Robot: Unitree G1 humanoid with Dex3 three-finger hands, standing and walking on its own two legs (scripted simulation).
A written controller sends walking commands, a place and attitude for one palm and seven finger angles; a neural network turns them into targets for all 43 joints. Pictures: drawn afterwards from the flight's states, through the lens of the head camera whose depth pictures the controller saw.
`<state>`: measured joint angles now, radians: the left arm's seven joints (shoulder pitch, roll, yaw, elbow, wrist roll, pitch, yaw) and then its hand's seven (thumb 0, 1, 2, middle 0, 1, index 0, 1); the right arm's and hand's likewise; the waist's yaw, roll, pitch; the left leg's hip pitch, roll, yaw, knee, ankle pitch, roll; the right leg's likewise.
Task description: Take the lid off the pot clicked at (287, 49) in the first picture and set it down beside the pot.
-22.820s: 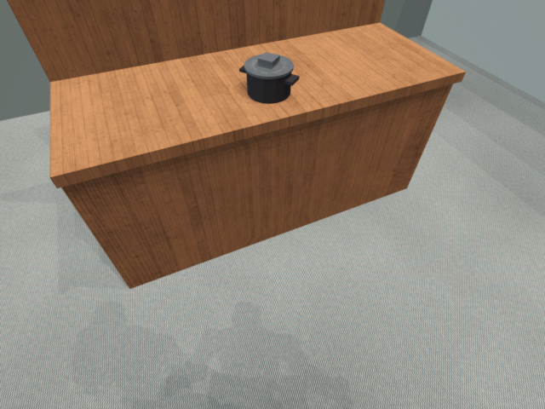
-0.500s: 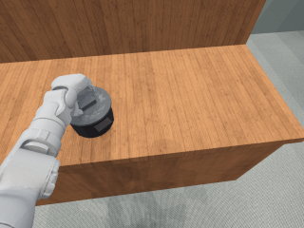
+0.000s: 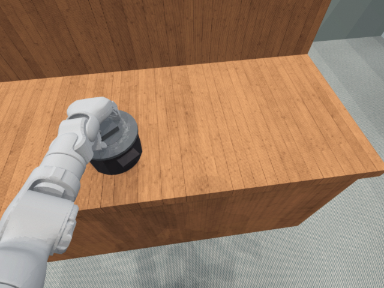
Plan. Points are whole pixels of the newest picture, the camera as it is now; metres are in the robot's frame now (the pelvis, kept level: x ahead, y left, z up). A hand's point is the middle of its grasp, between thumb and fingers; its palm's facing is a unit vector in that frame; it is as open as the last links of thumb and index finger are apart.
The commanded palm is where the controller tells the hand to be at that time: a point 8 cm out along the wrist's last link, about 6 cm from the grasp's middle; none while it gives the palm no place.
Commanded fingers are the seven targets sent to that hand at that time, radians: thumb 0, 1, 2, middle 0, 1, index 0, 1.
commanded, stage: close the fingers and squeeze the knob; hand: left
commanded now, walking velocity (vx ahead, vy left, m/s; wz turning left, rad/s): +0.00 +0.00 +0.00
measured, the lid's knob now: (104, 128) +0.50 +0.20 +0.01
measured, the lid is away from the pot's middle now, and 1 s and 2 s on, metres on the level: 0.00 0.00 0.00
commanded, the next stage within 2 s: lift the lid straight up in 1.34 s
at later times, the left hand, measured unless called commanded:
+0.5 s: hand (99, 130) +0.46 +0.20 +0.04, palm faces -0.39 -0.08 -0.92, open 8.9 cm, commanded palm +0.46 +0.20 +0.10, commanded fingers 0.00 0.21 0.88 -0.60 -1.05 -0.60 -1.05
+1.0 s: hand (100, 130) +0.46 +0.20 +0.04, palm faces -0.37 -0.08 -0.92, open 8.6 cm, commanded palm +0.46 +0.20 +0.10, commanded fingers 0.00 0.35 0.89 -0.65 -1.03 -0.68 -1.05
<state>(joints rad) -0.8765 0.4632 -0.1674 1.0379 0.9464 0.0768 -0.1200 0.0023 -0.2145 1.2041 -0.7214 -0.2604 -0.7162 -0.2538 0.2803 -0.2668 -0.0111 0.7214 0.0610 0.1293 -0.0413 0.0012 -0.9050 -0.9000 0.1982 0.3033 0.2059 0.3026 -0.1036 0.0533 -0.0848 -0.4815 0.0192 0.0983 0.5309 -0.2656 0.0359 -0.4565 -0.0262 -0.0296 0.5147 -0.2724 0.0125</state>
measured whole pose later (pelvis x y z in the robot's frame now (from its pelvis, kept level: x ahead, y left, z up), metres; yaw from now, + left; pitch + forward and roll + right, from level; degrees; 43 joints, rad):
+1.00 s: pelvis +0.00 +0.00 +0.00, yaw +0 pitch +13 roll -1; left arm -0.88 0.47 -0.16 1.05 0.95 0.09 -0.11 -0.01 0.12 0.78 -0.53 -0.98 -0.57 -1.00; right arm 0.28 -0.27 -0.01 0.72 0.06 0.13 -0.04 0.00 -0.90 -0.90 0.20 0.30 0.21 0.30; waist -0.11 0.05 -0.09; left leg -0.48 0.02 0.10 0.54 -0.27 0.04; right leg -0.46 -0.02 -0.02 0.51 -0.27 0.01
